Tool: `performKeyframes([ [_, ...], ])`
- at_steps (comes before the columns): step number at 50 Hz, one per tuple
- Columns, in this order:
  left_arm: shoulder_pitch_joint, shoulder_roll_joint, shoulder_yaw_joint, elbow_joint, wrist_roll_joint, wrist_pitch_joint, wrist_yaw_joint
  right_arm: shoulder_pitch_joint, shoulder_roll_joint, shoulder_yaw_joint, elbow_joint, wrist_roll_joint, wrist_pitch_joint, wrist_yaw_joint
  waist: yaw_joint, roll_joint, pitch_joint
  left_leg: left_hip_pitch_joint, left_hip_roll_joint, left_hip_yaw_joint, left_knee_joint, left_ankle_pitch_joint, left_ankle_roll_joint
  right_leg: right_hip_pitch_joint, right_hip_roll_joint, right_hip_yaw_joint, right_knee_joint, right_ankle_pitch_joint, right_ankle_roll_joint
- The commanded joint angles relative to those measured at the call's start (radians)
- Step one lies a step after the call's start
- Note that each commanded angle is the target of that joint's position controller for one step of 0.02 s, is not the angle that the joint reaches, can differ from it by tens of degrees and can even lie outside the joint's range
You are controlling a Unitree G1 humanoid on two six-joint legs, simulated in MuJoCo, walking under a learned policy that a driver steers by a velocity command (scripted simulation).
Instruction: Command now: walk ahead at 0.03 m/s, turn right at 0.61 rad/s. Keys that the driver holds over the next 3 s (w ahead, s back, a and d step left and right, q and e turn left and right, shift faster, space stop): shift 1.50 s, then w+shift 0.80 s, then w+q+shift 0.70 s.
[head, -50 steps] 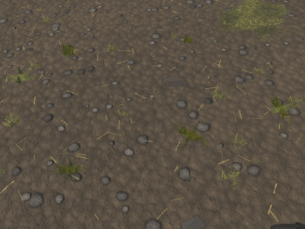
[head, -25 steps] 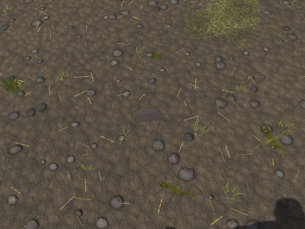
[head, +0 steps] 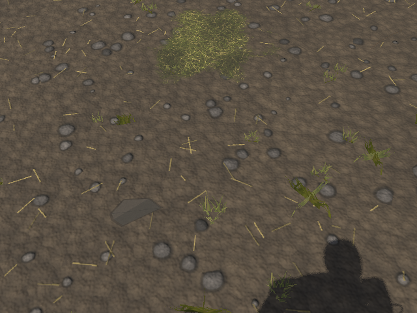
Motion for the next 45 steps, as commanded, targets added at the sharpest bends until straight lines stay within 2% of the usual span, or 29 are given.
performKeyframes([
  [1, -0.005, 0.13, 0.03, -0.057, 0.004, -0.008, -0.002, 0.062, -0.083, -0.022, -0.042, 0.009, -0.025, -0.006, -0.019, -0.151, -0.126, 0.124, -0.037, 0.049, -0.129, -0.014, 0.031, 0.084, -0.251, 0.311, -0.146, -0.333, -0.06],
  [3, -0.019, 0.118, 0.021, -0.053, -0.007, -0.01, 0.003, 0.133, -0.092, -0.027, -0.024, 0.003, -0.033, -0.016, -0.064, -0.137, -0.116, 0.276, -0.027, 0.051, -0.344, 0.061, 0.063, 0.009, -0.218, 0.302, -0.118, -0.397, -0.012],
  [4, 0.012, 0.092, 0.01, -0.05, -0.016, -0.015, 0.008, 0.118, -0.14, -0.038, -0.033, -0.005, -0.036, -0.025, -0.052, -0.031, -0.109, 0.323, 0.081, -0.065, -0.472, 0.006, 0.095, -0.046, -0.151, 0.236, -0.012, -0.519, 0.034],
  [5, 0.014, 0.067, 0.004, -0.074, -0.032, -0.02, 0.014, 0.076, -0.241, -0.056, -0.068, -0.022, -0.033, -0.023, -0.044, 0.186, -0.119, 0.316, 0.339, -0.373, -0.584, -0.114, 0.2, -0.147, -0.008, 0.013, 0.247, -0.549, 0.086],
  [6, -0.002, 0.144, 0.021, -0.063, 0.011, -0.03, 0.02, 0.023, -0.233, -0.059, -0.068, -0.036, -0.03, -0.012, -0.041, 0.153, -0.061, 0.186, 0.405, -0.43, -0.57, 0.027, 0.269, -0.168, -0.01, -0.09, 0.478, -0.5, 0.096],
  [7, -0.003, 0.153, 0.024, -0.051, 0.017, -0.034, 0.017, 0.025, -0.163, -0.043, -0.065, -0.022, -0.029, -0.006, -0.023, 0.087, -0.073, 0.128, 0.365, -0.347, -0.528, 0.162, 0.268, -0.101, -0.05, -0.077, 0.585, -0.452, 0.099],
  [8, 0.025, 0.132, 0.017, -0.035, 0.013, -0.032, 0.011, -0.005, -0.129, -0.034, -0.064, -0.012, -0.03, 0.002, 0.001, 0.072, -0.07, 0.113, 0.294, -0.236, -0.497, 0.245, 0.238, -0.072, -0.049, -0.086, 0.648, -0.405, 0.097],
  [9, 0.042, 0.116, 0.01, -0.023, 0.012, -0.025, 0.005, -0.015, -0.122, -0.032, -0.067, -0.008, -0.03, 0.005, 0.002, 0.098, -0.077, 0.139, 0.245, -0.169, -0.477, 0.305, 0.218, -0.074, -0.047, -0.099, 0.703, -0.379, 0.1],
  [10, 0.05, 0.105, 0.004, -0.013, 0.009, -0.018, -0.001, -0.006, -0.116, -0.029, -0.067, -0.008, -0.03, 0.006, -0.009, 0.132, -0.072, 0.169, 0.224, -0.133, -0.461, 0.388, 0.216, -0.095, -0.042, -0.117, 0.738, -0.388, 0.104],
  [12, 0.009, 0.089, -0.009, -0.015, 0.0, -0.01, -0.001, 0.059, -0.11, -0.027, -0.048, -0.006, -0.03, 0.01, -0.045, 0.138, -0.064, 0.254, 0.214, -0.107, -0.435, 0.493, 0.215, -0.128, -0.061, -0.137, 0.679, -0.411, 0.116],
  [14, -0.034, 0.064, -0.025, -0.016, -0.008, -0.006, 0.005, 0.12, -0.115, -0.027, -0.02, -0.005, -0.034, 0.009, -0.078, 0.151, -0.07, 0.344, 0.217, -0.109, -0.414, 0.518, 0.212, -0.125, -0.087, -0.141, 0.539, -0.432, 0.125],
  [17, -0.055, 0.04, -0.046, 0.002, -0.022, -0.001, 0.013, 0.143, -0.128, -0.03, 0.006, -0.008, -0.031, 0.011, -0.095, 0.206, -0.086, 0.357, 0.207, -0.098, -0.406, 0.501, 0.2, 0.019, -0.123, -0.214, 0.292, -0.48, 0.117],
  [19, -0.05, 0.042, -0.052, 0.023, -0.032, -0.004, 0.025, 0.165, -0.138, -0.035, 0.029, -0.011, -0.021, 0.016, -0.098, 0.229, -0.079, 0.353, 0.207, -0.108, -0.387, 0.564, 0.198, 0.097, -0.13, -0.258, 0.135, -0.433, 0.1],
  [21, 0.002, 0.029, -0.061, 0.063, -0.027, -0.019, 0.039, 0.163, -0.129, -0.034, 0.049, 0.0, -0.019, 0.017, -0.057, 0.184, -0.083, 0.306, 0.194, -0.091, -0.338, 0.631, 0.152, 0.25, -0.155, -0.252, -0.134, -0.176, 0.074],
  [22, 0.0, 0.057, -0.058, 0.072, -0.017, -0.03, 0.047, 0.183, -0.112, -0.03, 0.055, 0.001, -0.027, 0.017, -0.067, 0.148, -0.11, 0.251, 0.191, -0.094, -0.334, 0.577, 0.112, 0.351, -0.21, -0.179, -0.169, -0.092, 0.055],
  [23, -0.005, 0.104, -0.056, 0.07, 0.001, -0.043, 0.054, 0.192, -0.083, -0.022, 0.044, 0.005, -0.039, 0.022, -0.085, 0.049, -0.149, 0.177, 0.16, -0.054, -0.299, 0.44, 0.076, 0.443, -0.33, -0.066, -0.137, 0.006, 0.029],
  [24, -0.082, 0.109, -0.061, 0.08, -0.006, -0.046, 0.049, 0.181, -0.04, -0.009, 0.044, 0.018, -0.043, 0.024, -0.124, -0.088, -0.105, 0.2, 0.085, 0.021, -0.384, 0.231, 0.059, 0.324, -0.389, -0.039, -0.066, 0.174, -0.022],
  [25, -0.107, 0.053, -0.075, 0.076, -0.01, -0.053, 0.04, 0.153, -0.064, -0.012, 0.071, 0.007, -0.039, 0.017, -0.096, -0.061, -0.1, 0.266, 0.086, 0.021, -0.399, 0.206, 0.053, 0.281, -0.369, -0.058, -0.058, 0.103, -0.022],
  [26, -0.103, 0.047, -0.078, 0.086, -0.01, -0.058, 0.038, 0.124, -0.084, -0.02, 0.083, 0.003, -0.036, 0.016, -0.076, -0.054, -0.066, 0.261, 0.08, 0.015, -0.395, 0.242, 0.054, 0.261, -0.328, -0.082, -0.062, 0.025, -0.001],
  [27, -0.083, 0.053, -0.079, 0.106, -0.006, -0.059, 0.041, 0.115, -0.088, -0.022, 0.093, 0.004, -0.034, 0.019, -0.068, -0.06, -0.06, 0.281, 0.088, 0.014, -0.391, 0.285, 0.056, 0.243, -0.309, -0.091, -0.07, -0.014, 0.009],
  [29, -0.047, 0.058, -0.082, 0.148, -0.013, -0.062, 0.049, 0.131, -0.08, -0.022, 0.117, 0.004, -0.03, 0.023, -0.072, -0.071, -0.044, 0.298, 0.101, 0.009, -0.387, 0.327, 0.06, 0.221, -0.296, -0.099, -0.079, -0.032, 0.017],
  [34, -0.051, 0.041, -0.09, 0.203, -0.012, -0.063, 0.05, 0.142, -0.057, -0.016, 0.197, 0.003, -0.024, 0.018, -0.077, -0.022, -0.008, 0.304, 0.1, 0.008, -0.406, 0.283, 0.053, 0.184, -0.296, -0.093, -0.102, -0.104, 0.013],
  [45, -0.018, 0.025, -0.101, 0.309, -0.012, -0.069, 0.055, 0.13, -0.042, -0.005, 0.314, 0.004, -0.022, 0.013, -0.076, 0.008, -0.006, 0.319, 0.11, 0.003, -0.417, 0.258, 0.055, 0.166, -0.285, -0.101, -0.119, -0.144, 0.009],
])
Next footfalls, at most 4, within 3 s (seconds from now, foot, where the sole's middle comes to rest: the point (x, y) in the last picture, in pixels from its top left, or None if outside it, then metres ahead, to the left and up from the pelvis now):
0.08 left None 0.08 0.13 -0.77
0.44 right None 0.00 -0.07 -0.77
1.80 left None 0.15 0.15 -0.77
2.26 right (254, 276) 0.58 -0.07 -0.77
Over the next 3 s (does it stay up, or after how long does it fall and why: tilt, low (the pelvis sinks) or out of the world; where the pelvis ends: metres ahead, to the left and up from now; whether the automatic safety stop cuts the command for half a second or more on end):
stays up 1.08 0.04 0.00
